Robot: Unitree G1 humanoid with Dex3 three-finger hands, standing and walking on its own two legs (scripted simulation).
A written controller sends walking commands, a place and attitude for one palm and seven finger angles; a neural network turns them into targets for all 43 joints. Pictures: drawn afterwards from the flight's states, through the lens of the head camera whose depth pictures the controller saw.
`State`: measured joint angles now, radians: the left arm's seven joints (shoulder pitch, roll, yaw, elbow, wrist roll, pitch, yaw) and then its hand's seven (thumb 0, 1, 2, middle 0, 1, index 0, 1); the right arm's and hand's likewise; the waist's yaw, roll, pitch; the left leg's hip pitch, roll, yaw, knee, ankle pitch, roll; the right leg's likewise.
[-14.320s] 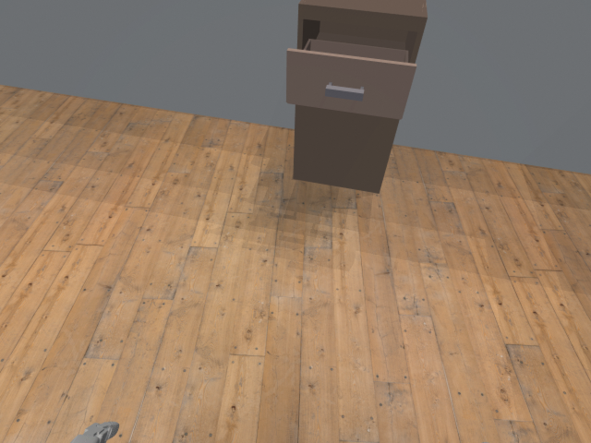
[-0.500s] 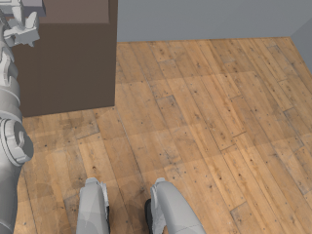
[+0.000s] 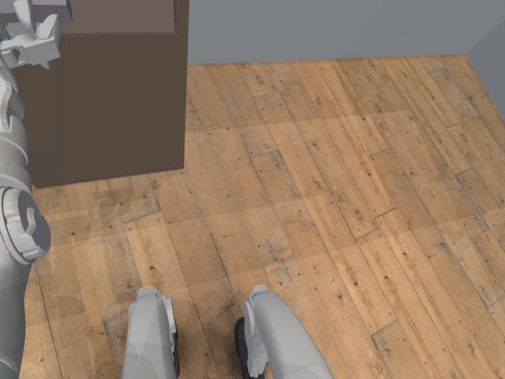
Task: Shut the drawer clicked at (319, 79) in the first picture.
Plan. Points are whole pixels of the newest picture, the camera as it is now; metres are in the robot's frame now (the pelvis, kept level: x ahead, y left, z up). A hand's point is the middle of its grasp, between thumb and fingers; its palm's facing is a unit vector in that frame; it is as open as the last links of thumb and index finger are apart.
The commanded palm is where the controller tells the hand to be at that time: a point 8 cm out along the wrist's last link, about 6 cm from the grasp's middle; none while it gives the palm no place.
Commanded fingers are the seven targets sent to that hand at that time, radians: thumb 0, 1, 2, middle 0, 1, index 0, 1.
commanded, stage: pull the fist back off the drawer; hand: left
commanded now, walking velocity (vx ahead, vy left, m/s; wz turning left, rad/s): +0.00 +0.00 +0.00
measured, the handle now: out of the picture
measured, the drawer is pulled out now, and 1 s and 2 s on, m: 0.00 0.00 0.00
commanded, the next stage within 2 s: draw the hand back to the body in 0.48 s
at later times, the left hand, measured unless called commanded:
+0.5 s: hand (61, 41) +0.57 +0.20 +0.07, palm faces +0.15 -0.99 -0.03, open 3.2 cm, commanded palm +0.55 +0.23 +0.08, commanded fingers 0.00 0.90 0.90 -1.40 -1.60 -1.40 -1.60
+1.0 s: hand out of the picture +0.45 +0.23 +0.16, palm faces +0.18 -0.98 -0.02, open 3.3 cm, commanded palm +0.41 +0.26 +0.17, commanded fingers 0.00 0.90 0.90 -1.40 -1.60 -1.40 -1.60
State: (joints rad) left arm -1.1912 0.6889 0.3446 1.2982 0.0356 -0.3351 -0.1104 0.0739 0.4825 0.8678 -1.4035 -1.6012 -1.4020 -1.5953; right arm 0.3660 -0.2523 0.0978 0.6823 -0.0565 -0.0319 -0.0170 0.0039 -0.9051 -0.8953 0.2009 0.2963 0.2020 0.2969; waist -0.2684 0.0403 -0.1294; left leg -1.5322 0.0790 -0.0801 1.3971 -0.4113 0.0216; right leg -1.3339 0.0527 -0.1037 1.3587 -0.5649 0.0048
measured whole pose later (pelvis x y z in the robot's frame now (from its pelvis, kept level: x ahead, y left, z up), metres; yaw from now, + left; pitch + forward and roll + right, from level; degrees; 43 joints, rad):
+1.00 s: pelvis +0.08 -0.01 +0.10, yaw +4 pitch +17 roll -3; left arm -0.34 0.34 0.28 0.57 -0.21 -0.26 -0.14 0.02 0.89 0.90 -1.40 -1.60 -1.40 -1.60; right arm 0.31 -0.26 0.01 0.57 0.05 0.07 0.00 0.01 -0.91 -0.90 0.20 0.30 0.20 0.30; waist -0.07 0.03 -0.17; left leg -0.88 0.06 -0.03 1.01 -0.42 -0.01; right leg -0.70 0.04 -0.06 0.95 -0.54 -0.01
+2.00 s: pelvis +0.09 -0.02 +0.16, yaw +5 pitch -4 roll +0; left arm 0.53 0.32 0.28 -0.43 -0.08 -0.08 0.09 0.01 0.89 0.90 -1.41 -1.60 -1.41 -1.59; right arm 0.19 -0.23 0.02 0.59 0.01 -0.06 -0.09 0.01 -0.91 -0.90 0.20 0.30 0.20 0.30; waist 0.07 0.07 0.01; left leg -0.16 0.03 0.02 0.44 -0.21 -0.01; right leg 0.00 0.01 -0.03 0.38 -0.31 -0.02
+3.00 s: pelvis -0.04 +0.00 +0.15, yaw +8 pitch -1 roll -2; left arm 0.66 0.37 0.36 -0.61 -0.04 -0.25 0.15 0.01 0.88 0.90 -1.41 -1.60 -1.41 -1.59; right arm 0.21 -0.22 -0.03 0.60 -0.01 -0.03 -0.07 0.01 -0.90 -0.90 0.20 0.30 0.20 0.30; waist 0.02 0.03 0.03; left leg -0.48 -0.01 0.00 0.73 -0.32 -0.01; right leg -0.33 0.03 0.03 0.54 -0.20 0.01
